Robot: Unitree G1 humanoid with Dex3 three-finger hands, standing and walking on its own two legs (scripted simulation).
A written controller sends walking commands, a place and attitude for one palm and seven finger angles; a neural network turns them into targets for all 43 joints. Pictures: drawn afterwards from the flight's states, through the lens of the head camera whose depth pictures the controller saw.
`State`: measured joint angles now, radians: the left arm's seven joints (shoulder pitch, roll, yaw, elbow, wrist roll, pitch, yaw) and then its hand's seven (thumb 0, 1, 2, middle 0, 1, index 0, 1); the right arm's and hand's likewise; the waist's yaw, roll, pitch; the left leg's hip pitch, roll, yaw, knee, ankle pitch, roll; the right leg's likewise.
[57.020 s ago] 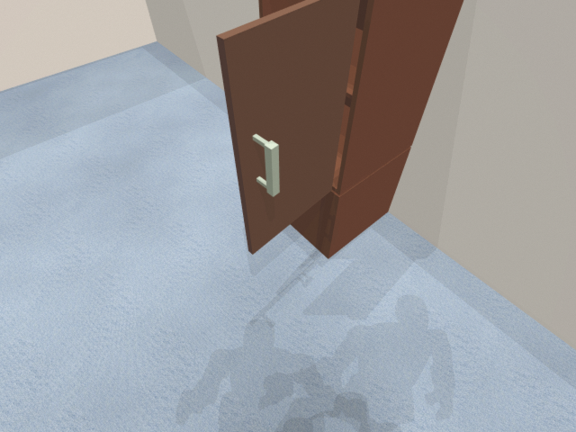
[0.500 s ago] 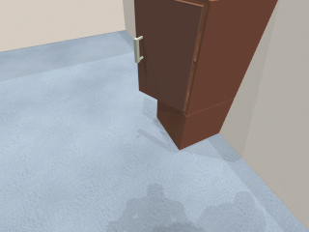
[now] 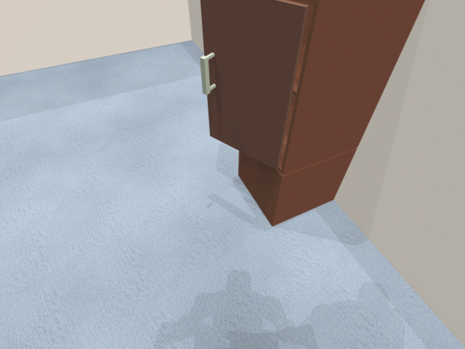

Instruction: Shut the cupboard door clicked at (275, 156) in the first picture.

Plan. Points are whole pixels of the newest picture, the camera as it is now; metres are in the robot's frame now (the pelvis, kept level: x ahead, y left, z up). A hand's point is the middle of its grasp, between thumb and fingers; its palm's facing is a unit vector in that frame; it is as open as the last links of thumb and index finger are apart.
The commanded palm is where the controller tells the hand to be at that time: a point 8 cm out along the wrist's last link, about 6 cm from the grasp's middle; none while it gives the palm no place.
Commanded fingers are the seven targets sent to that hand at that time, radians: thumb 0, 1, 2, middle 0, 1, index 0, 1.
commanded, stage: walk to a spot facing it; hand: left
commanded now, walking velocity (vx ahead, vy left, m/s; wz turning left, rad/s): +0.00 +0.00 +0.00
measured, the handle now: (208, 73) +0.98 +0.14 -0.03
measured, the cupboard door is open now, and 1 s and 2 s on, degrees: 28 28 28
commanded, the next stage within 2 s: none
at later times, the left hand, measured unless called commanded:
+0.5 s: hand out of the picture +0.02 +0.22 -0.20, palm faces +0.17 -0.96 -0.24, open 7.4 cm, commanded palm none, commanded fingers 0.00 0.90 0.90 -0.20 -0.30 -0.20 -0.30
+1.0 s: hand out of the picture -0.01 +0.21 -0.17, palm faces +0.45 -0.84 -0.30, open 7.4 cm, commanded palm none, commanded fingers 0.00 0.90 0.90 -0.20 -0.30 -0.20 -0.30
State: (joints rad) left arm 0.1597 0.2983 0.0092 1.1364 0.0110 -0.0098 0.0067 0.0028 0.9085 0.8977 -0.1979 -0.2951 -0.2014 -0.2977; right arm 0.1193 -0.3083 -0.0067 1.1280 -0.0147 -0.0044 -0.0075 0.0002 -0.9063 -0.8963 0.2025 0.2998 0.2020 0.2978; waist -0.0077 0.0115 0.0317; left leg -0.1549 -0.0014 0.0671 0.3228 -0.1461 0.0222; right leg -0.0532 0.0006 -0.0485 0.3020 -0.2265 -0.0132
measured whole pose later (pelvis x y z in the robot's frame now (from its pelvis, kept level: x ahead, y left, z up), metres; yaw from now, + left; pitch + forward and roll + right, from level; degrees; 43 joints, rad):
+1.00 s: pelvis +0.00 -0.02 -0.01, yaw +28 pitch +0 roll +0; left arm 0.19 0.21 0.05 0.88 0.03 0.02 0.03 0.00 0.91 0.90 -0.20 -0.30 -0.20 -0.30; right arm 0.19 -0.27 -0.11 0.93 -0.03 0.08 0.02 0.00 -0.91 -0.90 0.20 0.30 0.20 0.30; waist -0.04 0.03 0.09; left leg -0.54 -0.05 -0.04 1.09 -0.41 -0.04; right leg -0.24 -0.07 -0.08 0.54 -0.29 0.02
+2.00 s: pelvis +0.12 +0.16 -0.03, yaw +66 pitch +0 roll -1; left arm 0.40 0.19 0.06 1.02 0.02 -0.03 -0.01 0.00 0.91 0.90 -0.20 -0.30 -0.20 -0.30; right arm 0.09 -0.23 -0.06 0.89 -0.04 -0.03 0.05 0.00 -0.91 -0.90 0.20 0.30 0.20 0.30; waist 0.03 -0.04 0.11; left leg -0.42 0.04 0.12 0.62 -0.18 0.06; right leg -0.12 -0.20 -0.29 0.71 -0.46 0.07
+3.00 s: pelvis +0.24 +0.46 -0.01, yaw +56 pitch -1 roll -2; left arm 0.25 0.21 0.10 0.98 0.02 0.07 -0.02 0.00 0.92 0.90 -0.20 -0.29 -0.20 -0.30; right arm 0.15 -0.16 -0.01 0.94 -0.03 -0.01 -0.03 0.00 -0.91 -0.90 0.20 0.30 0.20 0.30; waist 0.04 -0.03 0.07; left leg -0.26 0.08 0.17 0.51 -0.23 0.04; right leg -0.45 -0.02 -0.04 1.07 -0.45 0.03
